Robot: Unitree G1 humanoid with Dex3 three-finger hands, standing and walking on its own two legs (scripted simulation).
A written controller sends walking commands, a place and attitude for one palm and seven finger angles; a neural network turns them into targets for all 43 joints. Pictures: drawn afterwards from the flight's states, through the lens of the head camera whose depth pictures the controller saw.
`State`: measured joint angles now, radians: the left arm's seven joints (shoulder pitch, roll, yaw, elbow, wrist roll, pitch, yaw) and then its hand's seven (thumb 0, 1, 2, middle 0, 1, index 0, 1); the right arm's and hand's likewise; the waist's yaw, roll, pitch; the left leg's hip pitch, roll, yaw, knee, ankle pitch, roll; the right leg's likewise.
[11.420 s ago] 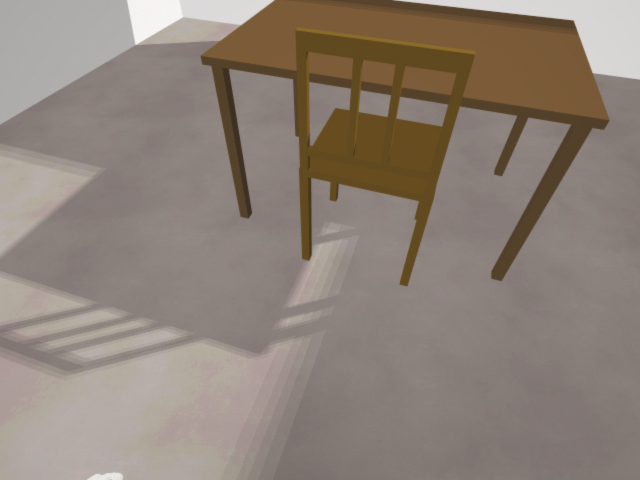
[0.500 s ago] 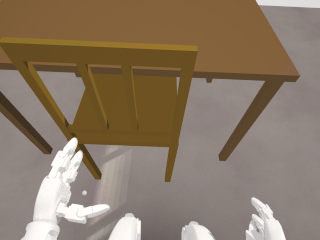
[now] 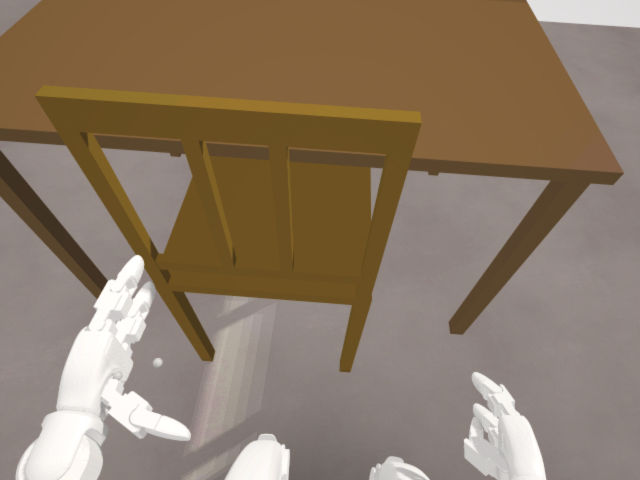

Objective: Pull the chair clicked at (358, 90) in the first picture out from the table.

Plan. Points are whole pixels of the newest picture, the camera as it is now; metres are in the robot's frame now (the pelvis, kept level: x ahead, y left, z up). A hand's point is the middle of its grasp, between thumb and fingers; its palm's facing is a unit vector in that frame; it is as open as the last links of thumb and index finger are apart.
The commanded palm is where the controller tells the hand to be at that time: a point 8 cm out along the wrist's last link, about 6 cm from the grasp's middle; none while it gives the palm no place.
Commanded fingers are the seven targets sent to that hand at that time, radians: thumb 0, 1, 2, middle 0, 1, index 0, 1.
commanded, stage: raise the hand toward the chair's back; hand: left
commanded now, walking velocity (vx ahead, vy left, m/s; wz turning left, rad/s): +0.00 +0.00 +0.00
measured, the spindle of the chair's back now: (214, 211) +0.48 +0.20 +0.01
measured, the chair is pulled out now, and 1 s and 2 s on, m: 0.00 0.00 0.00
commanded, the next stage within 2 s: aim the fingers beside a spindle in 0.56 s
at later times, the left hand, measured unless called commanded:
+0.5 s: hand (156, 349) +0.25 +0.20 +0.05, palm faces -0.01 -1.00 -0.06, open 16.9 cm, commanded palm +0.23 +0.26 +0.05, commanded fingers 0.00 -0.50 0.30 -0.06 -0.08 -0.06 -0.08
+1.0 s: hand (176, 338) +0.27 +0.19 +0.04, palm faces -0.03 -1.00 -0.05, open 16.9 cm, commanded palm +0.25 +0.25 +0.03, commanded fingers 0.00 -0.50 0.30 -0.06 -0.08 -0.06 -0.08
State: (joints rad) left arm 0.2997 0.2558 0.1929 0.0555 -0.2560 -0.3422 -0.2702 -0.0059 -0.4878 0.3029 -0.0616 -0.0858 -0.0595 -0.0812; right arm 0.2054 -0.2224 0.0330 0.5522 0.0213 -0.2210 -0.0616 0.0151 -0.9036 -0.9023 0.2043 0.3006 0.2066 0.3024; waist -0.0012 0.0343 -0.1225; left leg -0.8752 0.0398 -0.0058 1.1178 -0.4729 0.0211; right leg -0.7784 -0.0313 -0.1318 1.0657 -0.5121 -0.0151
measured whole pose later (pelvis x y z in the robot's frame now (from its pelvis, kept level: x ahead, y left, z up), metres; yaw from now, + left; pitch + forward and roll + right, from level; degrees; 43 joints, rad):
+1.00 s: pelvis +0.00 -0.01 +0.00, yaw +0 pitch +15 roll -3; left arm 0.18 0.26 0.21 0.16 -0.26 -0.36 -0.29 -0.01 -0.50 0.30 -0.06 -0.08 -0.06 -0.08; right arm 0.22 -0.25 0.02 0.57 0.02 -0.22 -0.05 0.02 -0.90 -0.90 0.20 0.30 0.21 0.30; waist -0.02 0.03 -0.13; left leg -0.91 0.04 0.00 1.13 -0.48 0.01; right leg -0.83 -0.03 -0.12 1.09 -0.52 -0.02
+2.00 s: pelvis -0.01 +0.00 -0.03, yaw -1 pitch +20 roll -3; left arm -0.11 0.24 0.20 0.39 -0.19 -0.40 -0.21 -0.01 -0.50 0.30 -0.06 -0.08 -0.06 -0.08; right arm 0.22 -0.26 0.01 0.58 0.00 -0.14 -0.03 0.01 -0.91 -0.90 0.20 0.30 0.21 0.30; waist -0.04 0.03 -0.15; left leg -1.09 0.04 0.01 1.25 -0.51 0.03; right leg -1.01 -0.03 -0.10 1.22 -0.55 -0.02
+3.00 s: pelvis -0.01 +0.00 -0.04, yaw -1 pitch +21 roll -3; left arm -0.21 0.26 0.20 0.46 -0.19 -0.41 -0.21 -0.01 -0.50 0.30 -0.06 -0.08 -0.06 -0.08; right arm 0.19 -0.26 0.01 0.59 0.00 -0.11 -0.03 0.01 -0.91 -0.90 0.20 0.30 0.20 0.30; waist -0.04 0.03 -0.15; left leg -1.14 0.04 0.00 1.29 -0.52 0.02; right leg -1.06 -0.03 -0.11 1.25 -0.56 -0.02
